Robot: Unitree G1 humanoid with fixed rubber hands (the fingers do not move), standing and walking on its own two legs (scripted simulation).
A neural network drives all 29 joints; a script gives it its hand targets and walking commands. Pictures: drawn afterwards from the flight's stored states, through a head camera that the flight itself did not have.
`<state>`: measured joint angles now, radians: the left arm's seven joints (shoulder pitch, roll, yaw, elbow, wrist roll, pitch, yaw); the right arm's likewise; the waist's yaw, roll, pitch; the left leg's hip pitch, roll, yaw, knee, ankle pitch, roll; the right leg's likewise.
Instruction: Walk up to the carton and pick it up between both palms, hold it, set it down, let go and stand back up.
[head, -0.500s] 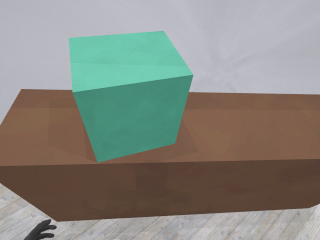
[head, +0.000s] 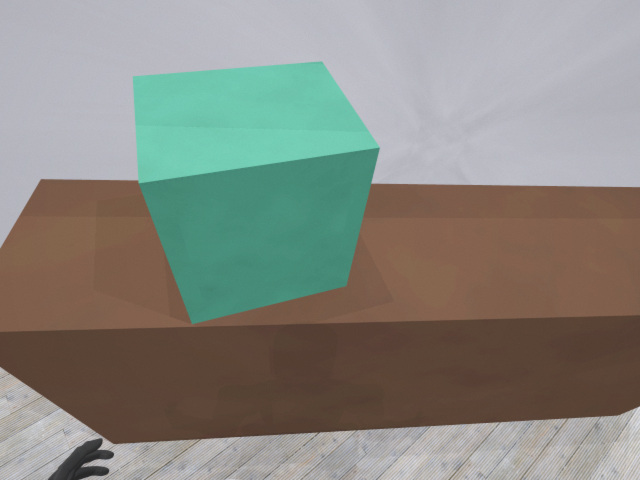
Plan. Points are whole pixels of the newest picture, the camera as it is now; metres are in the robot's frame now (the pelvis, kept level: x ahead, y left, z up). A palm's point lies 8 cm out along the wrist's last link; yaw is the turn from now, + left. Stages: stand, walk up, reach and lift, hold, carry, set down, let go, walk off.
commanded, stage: walk up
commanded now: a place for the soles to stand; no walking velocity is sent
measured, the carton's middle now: (255, 196) +0.47 +0.10 +0.07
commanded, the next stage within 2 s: none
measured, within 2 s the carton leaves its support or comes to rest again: neither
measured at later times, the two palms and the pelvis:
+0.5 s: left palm out of the picture +0.11 +0.31 -0.10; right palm out of the picture +0.07 -0.32 -0.08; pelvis +0.00 +0.00 +0.00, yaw +0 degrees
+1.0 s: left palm out of the picture +0.10 +0.31 -0.10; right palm out of the picture +0.07 -0.32 -0.09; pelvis +0.00 +0.00 +0.00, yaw +1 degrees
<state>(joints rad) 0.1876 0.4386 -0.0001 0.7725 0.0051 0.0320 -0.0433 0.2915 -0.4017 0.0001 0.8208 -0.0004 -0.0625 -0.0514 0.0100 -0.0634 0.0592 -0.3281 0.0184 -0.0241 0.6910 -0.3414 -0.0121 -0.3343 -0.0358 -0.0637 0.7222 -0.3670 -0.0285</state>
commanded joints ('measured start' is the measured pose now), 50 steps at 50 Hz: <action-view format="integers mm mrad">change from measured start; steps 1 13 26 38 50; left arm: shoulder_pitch -89 -68 -44 3 -43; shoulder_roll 215 226 228 219 164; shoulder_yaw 111 114 116 121 109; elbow -69 -66 -59 -38 -61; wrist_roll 27 24 21 31 16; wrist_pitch -17 -27 -30 -27 -8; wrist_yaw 9 11 11 9 7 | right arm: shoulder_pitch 78 34 4 -56 -3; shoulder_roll -258 -224 -227 -259 -334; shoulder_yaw -87 -78 -76 -77 -102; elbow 1 -7 -17 -42 -27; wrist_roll -13 -5 1 -5 -17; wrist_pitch -22 -11 -10 -19 -28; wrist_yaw -8 -13 -17 -13 -20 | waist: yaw -29 -13 5 50 24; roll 10 -46 -41 45 179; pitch -36 -36 -46 -29 -5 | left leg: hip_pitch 7 -61 -95 -188 -61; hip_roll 15 -25 -32 68 226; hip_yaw -24 81 75 -139 -331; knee -27 75 136 -26 -167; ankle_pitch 165 -90 -25 234 327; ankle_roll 85 62 60 103 223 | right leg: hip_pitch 2 64 101 162 7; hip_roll -161 -263 -273 -117 -13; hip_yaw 154 254 282 202 86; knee -180 -269 -283 -194 -19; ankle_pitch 77 159 172 122 -68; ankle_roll -117 -204 -207 -85 -24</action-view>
